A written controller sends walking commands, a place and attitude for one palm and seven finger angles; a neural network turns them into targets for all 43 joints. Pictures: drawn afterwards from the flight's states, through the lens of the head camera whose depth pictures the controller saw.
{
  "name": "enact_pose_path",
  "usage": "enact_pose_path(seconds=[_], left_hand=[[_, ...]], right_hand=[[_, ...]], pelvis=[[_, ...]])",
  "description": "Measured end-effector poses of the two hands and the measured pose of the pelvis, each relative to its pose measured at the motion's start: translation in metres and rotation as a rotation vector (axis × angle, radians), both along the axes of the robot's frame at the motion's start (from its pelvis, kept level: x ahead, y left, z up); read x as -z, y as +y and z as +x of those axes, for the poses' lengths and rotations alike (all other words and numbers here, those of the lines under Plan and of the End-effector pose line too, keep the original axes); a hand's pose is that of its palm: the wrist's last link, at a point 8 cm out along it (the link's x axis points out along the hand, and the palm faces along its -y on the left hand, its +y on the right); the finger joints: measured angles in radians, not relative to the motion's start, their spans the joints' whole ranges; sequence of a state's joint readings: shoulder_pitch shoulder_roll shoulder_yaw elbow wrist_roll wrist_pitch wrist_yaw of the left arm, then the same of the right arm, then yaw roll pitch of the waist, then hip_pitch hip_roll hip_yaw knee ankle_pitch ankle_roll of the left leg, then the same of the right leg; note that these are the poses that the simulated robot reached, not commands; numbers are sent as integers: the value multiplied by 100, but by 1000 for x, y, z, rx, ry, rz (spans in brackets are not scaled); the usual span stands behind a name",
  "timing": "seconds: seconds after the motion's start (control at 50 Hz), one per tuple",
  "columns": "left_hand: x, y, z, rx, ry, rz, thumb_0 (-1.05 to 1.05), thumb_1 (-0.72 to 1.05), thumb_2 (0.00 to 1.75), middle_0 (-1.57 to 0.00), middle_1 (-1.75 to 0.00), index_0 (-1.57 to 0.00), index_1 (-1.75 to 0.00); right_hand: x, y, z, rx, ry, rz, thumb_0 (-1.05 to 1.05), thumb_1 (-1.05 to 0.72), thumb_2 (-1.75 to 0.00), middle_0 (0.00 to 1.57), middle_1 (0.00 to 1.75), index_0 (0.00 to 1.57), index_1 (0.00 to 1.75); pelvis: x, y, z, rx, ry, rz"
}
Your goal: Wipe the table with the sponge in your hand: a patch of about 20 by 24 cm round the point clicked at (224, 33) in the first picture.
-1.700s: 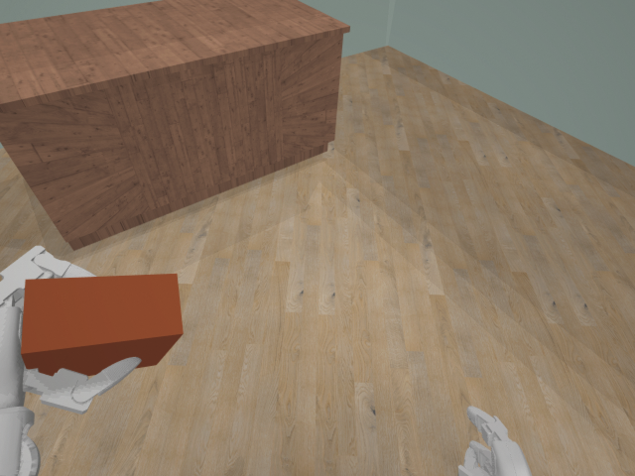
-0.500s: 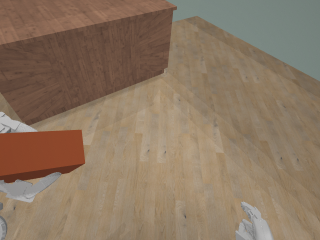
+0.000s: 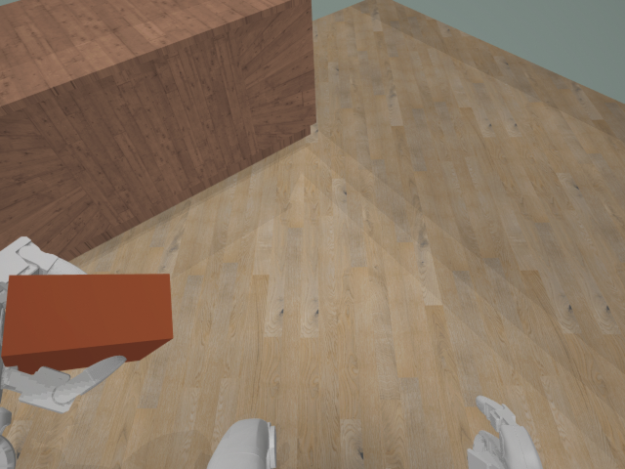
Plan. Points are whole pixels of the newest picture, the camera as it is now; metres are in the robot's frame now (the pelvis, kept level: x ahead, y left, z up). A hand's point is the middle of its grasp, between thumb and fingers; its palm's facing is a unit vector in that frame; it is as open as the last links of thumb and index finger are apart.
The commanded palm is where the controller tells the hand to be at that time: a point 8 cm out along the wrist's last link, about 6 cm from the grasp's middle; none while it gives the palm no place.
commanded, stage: walk to a spot facing it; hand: left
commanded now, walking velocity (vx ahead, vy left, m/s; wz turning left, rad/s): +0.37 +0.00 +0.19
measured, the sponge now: (110, 324) +0.23 +0.20 +0.14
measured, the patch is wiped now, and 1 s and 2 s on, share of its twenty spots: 0.00 0.00 0.00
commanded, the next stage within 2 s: none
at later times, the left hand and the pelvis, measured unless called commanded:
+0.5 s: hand (85, 175) +0.37 +0.25 +0.20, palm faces +0.42 -0.81 -0.42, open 10.1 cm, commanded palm +0.31 +0.29 +0.19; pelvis +0.16 +0.01 +0.00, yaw +1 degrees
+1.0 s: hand (167, 98) +0.51 +0.20 +0.19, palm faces +0.43 -0.74 -0.51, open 10.1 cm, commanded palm +0.45 +0.25 +0.19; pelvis +0.32 -0.05 +0.01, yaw +6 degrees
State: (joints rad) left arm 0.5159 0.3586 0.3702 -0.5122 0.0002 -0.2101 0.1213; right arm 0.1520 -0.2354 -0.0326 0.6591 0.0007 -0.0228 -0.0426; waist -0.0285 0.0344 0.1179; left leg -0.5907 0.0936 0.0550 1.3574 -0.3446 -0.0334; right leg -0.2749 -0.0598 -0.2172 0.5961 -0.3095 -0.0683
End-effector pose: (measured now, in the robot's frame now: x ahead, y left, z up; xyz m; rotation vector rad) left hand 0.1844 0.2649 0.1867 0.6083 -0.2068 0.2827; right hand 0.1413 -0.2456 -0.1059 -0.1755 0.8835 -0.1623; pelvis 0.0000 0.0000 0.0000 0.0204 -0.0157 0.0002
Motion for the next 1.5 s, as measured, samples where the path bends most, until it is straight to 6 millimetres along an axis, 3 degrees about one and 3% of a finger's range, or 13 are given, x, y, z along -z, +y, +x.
enact_pose_path(seconds=[0.18,0.36,0.52,0.62,0.76,0.84,0.94,1.04,1.12,1.2,1.32,1.42,1.5], left_hand=[[-21,11,48,-22,-107,7,-1,-48,99,-74,-134,-74,-134],[4,39,123,-44,-218,-92,-1,-48,99,-74,-134,-74,-134],[-26,20,150,-6,-194,-40,-1,-48,99,-74,-134,-74,-134],[-32,7,165,-77,-149,-1,-1,-48,99,-74,-134,-74,-134],[5,-20,216,-187,-73,-66,-1,-48,99,-74,-134,-74,-134],[8,-38,244,-137,-34,-99,-1,-48,99,-74,-134,-74,-134],[-14,-41,273,-73,-53,-10,-1,-48,99,-74,-134,-74,-134],[-27,-22,299,-93,-137,30,-1,-48,99,-74,-134,-74,-134],[-15,-2,325,-118,-216,11,-1,-48,99,-74,-135,-74,-134],[-1,10,357,-149,-194,-49,-1,-48,99,-74,-135,-74,-134],[-18,-9,373,-140,-166,-43,-1,-48,99,-74,-135,-74,-135],[-33,-30,382,-184,-144,27,-1,-48,99,-74,-135,-74,-135],[-19,-36,400,-282,-126,37,-1,-48,99,-74,-135,-74,-135]], right_hand=[[-31,-14,69,-28,-29,-85,1,-91,-90,20,30,20,30],[-28,35,156,-50,-154,-56,1,-91,-90,20,30,20,30],[-33,72,193,-120,-145,84,1,-90,-90,21,30,21,30],[-19,57,213,-135,-80,108,1,-90,-90,21,30,21,30],[14,-2,263,-143,-20,58,1,-90,-90,21,30,21,30],[0,-34,293,-116,-18,-5,1,-91,-90,20,30,21,30],[-25,-54,331,-94,-39,-66,1,-91,-90,20,30,20,30],[-33,-47,372,-112,-54,-100,1,-91,-90,20,30,20,30],[-23,-28,409,-99,-110,-100,1,-91,-90,20,30,20,30],[-20,7,437,-140,-126,-11,1,-91,-90,20,30,20,30],[-24,41,465,-221,-131,97,1,-91,-90,20,30,20,30],[-12,37,493,-268,-96,138,1,-90,-90,21,30,21,30],[9,13,526,-287,-61,122,1,-90,-90,21,30,21,30]], pelvis=[[-8,-2,65,-19,15,10],[13,18,128,-17,-29,8],[-6,7,166,-24,6,-39],[-11,-11,200,-40,23,-46],[8,-45,244,-90,2,-18],[-1,-51,268,-94,1,0],[-9,-54,300,-109,17,11],[-5,-45,339,-112,26,15],[14,-30,370,-104,2,15],[12,-31,388,-131,-8,5],[-2,-41,418,-146,11,-22],[-4,-57,453,-173,17,-31],[8,-74,481,-211,7,-19]])
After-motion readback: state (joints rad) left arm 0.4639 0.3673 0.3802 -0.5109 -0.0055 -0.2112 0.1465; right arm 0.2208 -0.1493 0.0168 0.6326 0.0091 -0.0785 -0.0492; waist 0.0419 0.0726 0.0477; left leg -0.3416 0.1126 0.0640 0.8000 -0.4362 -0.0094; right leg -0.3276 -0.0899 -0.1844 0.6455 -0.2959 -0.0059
